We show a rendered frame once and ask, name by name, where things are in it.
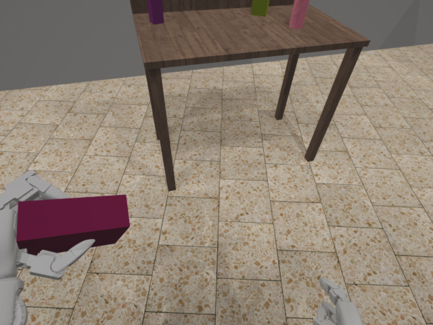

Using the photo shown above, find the table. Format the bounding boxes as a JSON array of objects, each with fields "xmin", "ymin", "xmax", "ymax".
[{"xmin": 130, "ymin": 0, "xmax": 371, "ymax": 192}]

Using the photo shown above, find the left robot forearm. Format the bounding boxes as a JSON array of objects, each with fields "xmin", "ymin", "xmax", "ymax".
[{"xmin": 0, "ymin": 277, "xmax": 28, "ymax": 325}]

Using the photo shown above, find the right robot hand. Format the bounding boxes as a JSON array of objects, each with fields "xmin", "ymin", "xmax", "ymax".
[{"xmin": 313, "ymin": 278, "xmax": 363, "ymax": 325}]

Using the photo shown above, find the sponge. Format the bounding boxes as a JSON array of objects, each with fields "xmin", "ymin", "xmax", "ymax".
[{"xmin": 16, "ymin": 194, "xmax": 130, "ymax": 255}]

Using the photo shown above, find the left robot hand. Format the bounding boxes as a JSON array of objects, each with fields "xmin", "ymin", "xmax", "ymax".
[{"xmin": 0, "ymin": 170, "xmax": 95, "ymax": 280}]

